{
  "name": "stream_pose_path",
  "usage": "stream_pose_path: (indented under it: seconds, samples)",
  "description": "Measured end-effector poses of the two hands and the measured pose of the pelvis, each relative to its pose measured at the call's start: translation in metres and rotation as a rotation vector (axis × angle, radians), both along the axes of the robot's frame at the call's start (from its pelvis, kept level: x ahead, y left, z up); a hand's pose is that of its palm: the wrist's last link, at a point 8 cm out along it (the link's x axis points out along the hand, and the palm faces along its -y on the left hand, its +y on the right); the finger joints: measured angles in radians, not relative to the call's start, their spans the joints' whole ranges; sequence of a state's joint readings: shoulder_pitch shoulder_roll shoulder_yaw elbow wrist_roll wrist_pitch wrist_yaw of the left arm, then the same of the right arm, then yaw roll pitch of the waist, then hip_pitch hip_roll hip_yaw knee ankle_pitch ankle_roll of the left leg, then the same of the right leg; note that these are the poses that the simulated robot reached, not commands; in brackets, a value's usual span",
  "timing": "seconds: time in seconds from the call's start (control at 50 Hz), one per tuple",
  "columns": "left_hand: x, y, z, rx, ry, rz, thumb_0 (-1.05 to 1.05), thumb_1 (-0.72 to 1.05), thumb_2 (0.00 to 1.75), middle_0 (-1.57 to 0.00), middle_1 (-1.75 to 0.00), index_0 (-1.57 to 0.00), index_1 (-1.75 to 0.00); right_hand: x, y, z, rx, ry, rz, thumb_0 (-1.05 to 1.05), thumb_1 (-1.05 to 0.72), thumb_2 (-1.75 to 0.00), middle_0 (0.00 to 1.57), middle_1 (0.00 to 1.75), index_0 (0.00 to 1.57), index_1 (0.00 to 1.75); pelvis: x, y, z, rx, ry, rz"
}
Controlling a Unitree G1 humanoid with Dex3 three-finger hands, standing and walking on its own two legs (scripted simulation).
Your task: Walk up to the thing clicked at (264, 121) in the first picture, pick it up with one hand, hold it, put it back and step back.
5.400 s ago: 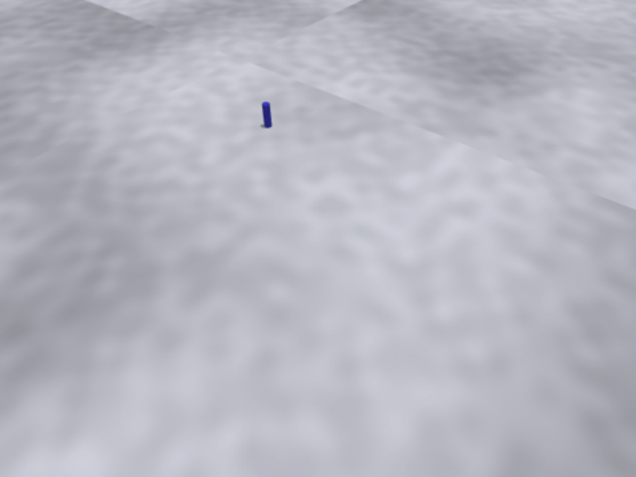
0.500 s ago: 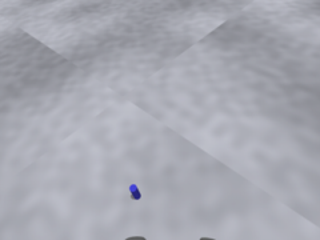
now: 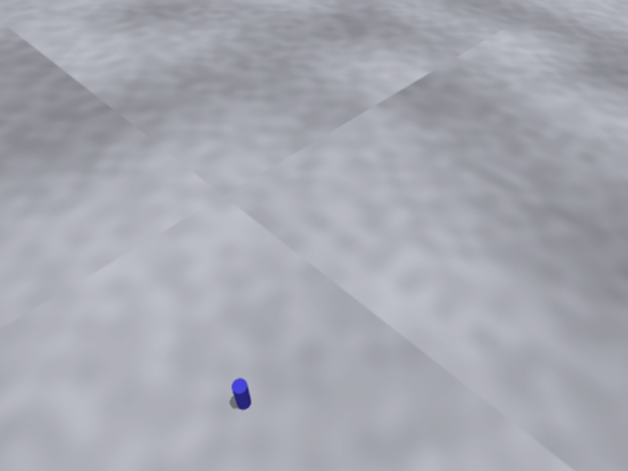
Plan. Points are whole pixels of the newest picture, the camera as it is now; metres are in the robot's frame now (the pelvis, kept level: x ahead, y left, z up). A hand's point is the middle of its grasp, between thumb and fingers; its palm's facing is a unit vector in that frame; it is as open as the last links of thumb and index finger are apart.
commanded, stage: walk up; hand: left
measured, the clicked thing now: (241, 394) +0.45 +0.20 -0.69
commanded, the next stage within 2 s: stand in 1.16 s
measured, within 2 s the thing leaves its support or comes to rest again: neither
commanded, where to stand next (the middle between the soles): +0.09 +0.00 m, yaw -2 degrees
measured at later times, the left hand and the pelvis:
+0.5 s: hand out of the picture +0.10 +0.26 -0.13, palm faces -0.01 -0.93 -0.37, open 7.4 cm; pelvis +0.02 +0.00 +0.02, yaw +0 degrees
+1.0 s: hand out of the picture +0.11 +0.26 -0.13, palm faces -0.04 -0.94 -0.34, open 7.4 cm; pelvis +0.02 +0.00 +0.02, yaw -1 degrees
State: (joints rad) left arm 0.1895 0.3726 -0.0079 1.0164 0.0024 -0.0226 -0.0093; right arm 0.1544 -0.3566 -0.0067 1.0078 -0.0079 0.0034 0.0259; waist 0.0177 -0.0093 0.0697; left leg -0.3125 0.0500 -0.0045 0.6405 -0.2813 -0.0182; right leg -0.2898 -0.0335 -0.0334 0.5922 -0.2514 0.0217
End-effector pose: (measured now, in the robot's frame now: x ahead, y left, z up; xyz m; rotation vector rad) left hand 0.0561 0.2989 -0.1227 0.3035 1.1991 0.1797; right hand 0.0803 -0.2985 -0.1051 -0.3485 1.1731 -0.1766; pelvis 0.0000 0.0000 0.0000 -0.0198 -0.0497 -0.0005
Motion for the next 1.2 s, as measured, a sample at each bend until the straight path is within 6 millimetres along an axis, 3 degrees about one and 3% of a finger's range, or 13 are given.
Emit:
stream_pose_path:
  seconds: [0.18, 0.3, 0.42, 0.6, 0.8, 0.94, 1.2]
  samples:
    - [-0.003, 0.005, 0.015, 0.031, 0.05, 0.042, 0.01, 0.9, 0.9, -0.2, -0.3, -0.2, -0.3, 0.042, 0.008, 0.0, 0.039, -0.038, 0.028, 0.0, -0.9, -0.9, 0.21, 0.3, 0.21, 0.3, 0.013, -0.002, 0.009, 0.008, 0.01, 0.006]
    - [0.006, 0.008, 0.027, 0.062, 0.046, 0.047, 0.01, 0.9, 0.9, -0.2, -0.3, -0.2, -0.3, 0.054, 0.006, -0.002, 0.056, -0.049, 0.014, 0.0, -0.9, -0.9, 0.21, 0.3, 0.21, 0.3, 0.016, -0.003, 0.013, 0.016, 0.007, 0.006]
    - [0.023, 0.005, 0.033, 0.061, 0.022, 0.03, 0.01, 0.9, 0.9, -0.2, -0.3, -0.2, -0.3, 0.048, 0.003, -0.001, 0.059, -0.024, -0.008, 0.0, -0.9, -0.9, 0.21, 0.3, 0.21, 0.3, 0.018, -0.003, 0.017, 0.019, 0.006, 0.002]
    - [0.048, -0.005, 0.03, 0.02, -0.011, -0.005, 0.01, 0.9, 0.9, -0.2, -0.3, -0.2, -0.3, 0.017, -0.001, 0.003, 0.039, 0.041, -0.052, 0.0, -0.9, -0.9, 0.21, 0.3, 0.21, 0.3, 0.02, -0.001, 0.02, 0.019, 0.005, -0.006]
    - [0.053, -0.006, 0.025, 0.003, 0.005, -0.022, 0.01, 0.9, 0.9, -0.2, -0.3, -0.2, -0.3, -0.005, 0.0, 0.004, 0.028, 0.082, -0.086, 0.0, -0.9, -0.9, 0.21, 0.3, 0.21, 0.3, 0.021, 0.003, 0.021, 0.018, 0.009, -0.013]
    - [0.048, -0.001, 0.026, 0.012, 0.023, -0.01, 0.01, 0.9, 0.9, -0.2, -0.3, -0.2, -0.3, -0.003, 0.005, 0.001, 0.036, 0.084, -0.083, 0.0, -0.9, -0.9, 0.21, 0.3, 0.21, 0.3, 0.023, 0.005, 0.021, 0.018, 0.011, -0.011]
    - [0.044, 0.003, 0.028, 0.024, 0.035, 0.007, 0.01, 0.9, 0.9, -0.2, -0.3, -0.2, -0.3, 0.022, 0.009, 0.003, 0.045, 0.042, -0.058, 0.0, -0.9, -0.9, 0.21, 0.3, 0.21, 0.3, 0.029, 0.005, 0.022, 0.019, 0.013, -0.007]
